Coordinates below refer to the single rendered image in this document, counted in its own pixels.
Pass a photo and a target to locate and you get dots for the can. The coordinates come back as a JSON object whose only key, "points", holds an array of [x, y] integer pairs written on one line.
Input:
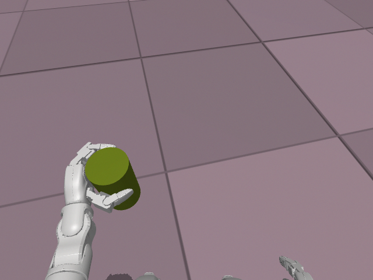
{"points": [[110, 171]]}

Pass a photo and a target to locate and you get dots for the left robot hand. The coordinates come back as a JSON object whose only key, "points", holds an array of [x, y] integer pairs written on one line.
{"points": [[78, 188]]}

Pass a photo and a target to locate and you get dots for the left robot arm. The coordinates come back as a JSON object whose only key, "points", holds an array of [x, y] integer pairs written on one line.
{"points": [[73, 255]]}

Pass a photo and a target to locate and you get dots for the right robot hand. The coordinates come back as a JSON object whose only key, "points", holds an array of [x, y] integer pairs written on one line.
{"points": [[295, 269]]}

